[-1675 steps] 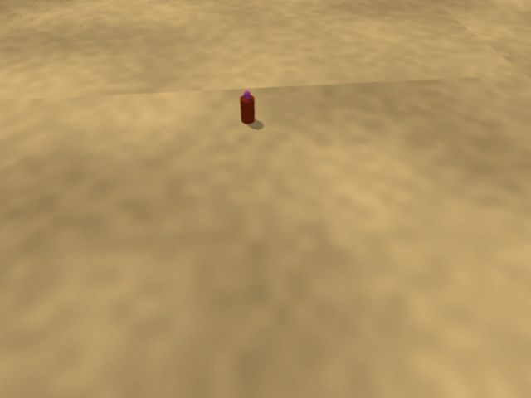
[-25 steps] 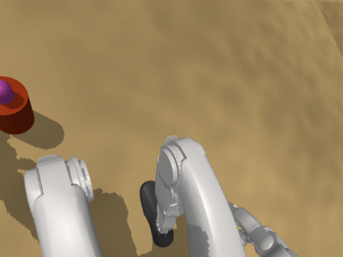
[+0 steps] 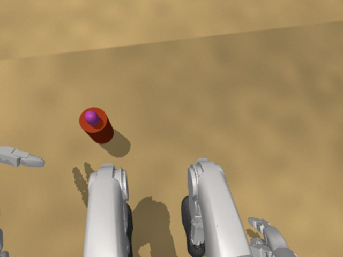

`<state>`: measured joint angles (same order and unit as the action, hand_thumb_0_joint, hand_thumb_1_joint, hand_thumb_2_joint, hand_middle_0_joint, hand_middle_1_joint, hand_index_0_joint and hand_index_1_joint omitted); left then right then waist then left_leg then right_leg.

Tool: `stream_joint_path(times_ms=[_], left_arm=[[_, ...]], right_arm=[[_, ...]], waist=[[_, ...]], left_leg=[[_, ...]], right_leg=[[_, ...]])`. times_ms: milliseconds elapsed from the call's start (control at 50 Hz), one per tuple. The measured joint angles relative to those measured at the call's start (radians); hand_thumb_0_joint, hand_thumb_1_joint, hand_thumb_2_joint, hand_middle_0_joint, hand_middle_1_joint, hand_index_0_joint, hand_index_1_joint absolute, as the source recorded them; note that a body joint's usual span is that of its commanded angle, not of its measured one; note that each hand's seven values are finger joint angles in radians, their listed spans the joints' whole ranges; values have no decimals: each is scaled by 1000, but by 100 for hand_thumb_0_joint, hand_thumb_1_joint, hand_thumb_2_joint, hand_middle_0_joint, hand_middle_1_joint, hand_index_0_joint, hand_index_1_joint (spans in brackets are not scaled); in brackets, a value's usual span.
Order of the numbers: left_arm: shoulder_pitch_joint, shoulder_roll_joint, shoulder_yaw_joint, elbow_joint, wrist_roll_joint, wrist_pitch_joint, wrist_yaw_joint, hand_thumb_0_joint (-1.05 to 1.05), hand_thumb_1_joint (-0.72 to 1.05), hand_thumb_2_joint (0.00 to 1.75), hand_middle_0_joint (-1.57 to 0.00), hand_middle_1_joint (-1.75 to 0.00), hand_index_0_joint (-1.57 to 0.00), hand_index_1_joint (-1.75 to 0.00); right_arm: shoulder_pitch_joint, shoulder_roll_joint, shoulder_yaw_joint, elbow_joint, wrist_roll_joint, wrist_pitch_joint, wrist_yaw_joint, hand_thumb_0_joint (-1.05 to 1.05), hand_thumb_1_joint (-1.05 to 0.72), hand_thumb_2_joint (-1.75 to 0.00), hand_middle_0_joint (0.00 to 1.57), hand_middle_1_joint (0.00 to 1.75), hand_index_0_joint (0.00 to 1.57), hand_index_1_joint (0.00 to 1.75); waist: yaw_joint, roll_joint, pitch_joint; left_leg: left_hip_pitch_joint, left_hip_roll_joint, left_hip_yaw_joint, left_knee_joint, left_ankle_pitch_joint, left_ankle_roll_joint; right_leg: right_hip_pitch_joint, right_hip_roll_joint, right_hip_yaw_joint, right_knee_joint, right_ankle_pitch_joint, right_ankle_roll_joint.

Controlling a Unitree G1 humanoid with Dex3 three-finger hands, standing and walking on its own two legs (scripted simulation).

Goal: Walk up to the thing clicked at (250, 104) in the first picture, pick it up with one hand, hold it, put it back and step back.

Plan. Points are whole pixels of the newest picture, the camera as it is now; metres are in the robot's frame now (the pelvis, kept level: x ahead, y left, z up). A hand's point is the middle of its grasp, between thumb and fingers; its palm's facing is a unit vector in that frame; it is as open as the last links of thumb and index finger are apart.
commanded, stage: home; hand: left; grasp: from the side
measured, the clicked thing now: (96, 125) +0.48 +0.22 -0.31
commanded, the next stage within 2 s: none
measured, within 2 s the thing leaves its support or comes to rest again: neither
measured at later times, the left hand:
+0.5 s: hand out of the picture +0.29 +0.25 +0.12, palm faces +0.21 -0.91 -0.37, open 17.2 cm
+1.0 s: hand out of the picture +0.22 +0.21 +0.25, palm faces +0.22 -0.93 -0.29, open 17.5 cm
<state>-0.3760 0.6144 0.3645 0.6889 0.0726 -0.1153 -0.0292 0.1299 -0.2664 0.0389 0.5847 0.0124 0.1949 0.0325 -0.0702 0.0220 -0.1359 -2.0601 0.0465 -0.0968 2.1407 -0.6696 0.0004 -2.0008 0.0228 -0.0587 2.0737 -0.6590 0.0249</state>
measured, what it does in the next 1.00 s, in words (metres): rises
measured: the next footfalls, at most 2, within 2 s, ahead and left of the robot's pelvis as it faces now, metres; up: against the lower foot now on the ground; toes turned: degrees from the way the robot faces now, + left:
none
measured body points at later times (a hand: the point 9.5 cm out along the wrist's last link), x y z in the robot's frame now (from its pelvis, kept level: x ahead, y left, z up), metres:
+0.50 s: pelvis +0.06 +0.00 +0.23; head +0.15 +0.03 +0.67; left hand +0.27 +0.30 +0.15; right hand +0.24 -0.24 +0.14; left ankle +0.08 +0.12 -0.38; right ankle +0.10 -0.13 -0.38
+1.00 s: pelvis +0.08 +0.01 +0.30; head +0.10 +0.01 +0.75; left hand +0.21 +0.25 +0.27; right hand +0.28 -0.20 +0.24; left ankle +0.08 +0.12 -0.38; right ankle +0.10 -0.13 -0.38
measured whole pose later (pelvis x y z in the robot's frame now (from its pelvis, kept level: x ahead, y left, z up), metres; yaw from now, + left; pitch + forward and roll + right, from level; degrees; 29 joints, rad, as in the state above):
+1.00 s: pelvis +0.08 +0.01 +0.30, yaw +6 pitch +8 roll -2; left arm 0.49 0.21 -0.02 -0.02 -0.02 0.28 0.15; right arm 0.27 -0.19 0.04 0.46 0.02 -0.08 -0.18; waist -0.02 0.04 -0.14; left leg -0.65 0.03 -0.03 0.98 -0.47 0.00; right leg -0.60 -0.01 -0.04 0.92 -0.47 0.02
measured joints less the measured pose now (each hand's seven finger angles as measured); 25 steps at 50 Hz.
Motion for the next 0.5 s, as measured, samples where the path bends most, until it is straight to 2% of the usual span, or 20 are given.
stream_joint_path(times_ms=[60, 120, 280, 500], left_arm=[[92, -77, -45, -111, -6, 56, 24, -1, -49, 9, -6, -6, -6, -7], [161, -127, -78, -169, -9, 90, 53, -1, -47, 10, -7, -7, -7, -7], [274, -193, -132, -198, -32, 154, 129, -1, -46, 11, -7, -7, -7, -7], [447, -307, -243, -279, -68, 256, 180, -1, -49, 9, -6, -6, -6, -6]], right_arm=[[-11, 9, -14, -23, 20, -15, -23, 1, -90, -90, 21, 30, 20, 30], [-22, 19, -19, -41, 31, -37, -51, 1, -90, -90, 21, 30, 20, 30], [-19, 26, -31, -58, 30, -114, -115, 1, -90, -90, 21, 30, 20, 30], [65, 35, -30, -54, 31, -177, -147, 1, -90, -90, 21, 30, 20, 30]], waist=[[9, -3, -4], [11, -14, -8], [15, -26, -42], [18, -12, -41]], left_leg=[[95, 1, 11, -101, 10, -5], [204, 1, 18, -208, 22, -12], [496, -1, 23, -466, 49, -25], [903, -1, 41, -787, 102, -16]], right_leg=[[88, -3, 6, -92, 8, -7], [192, -6, 8, -190, 16, -16], [483, -12, 1, -440, 35, -30], [895, -14, 8, -773, 94, -21]])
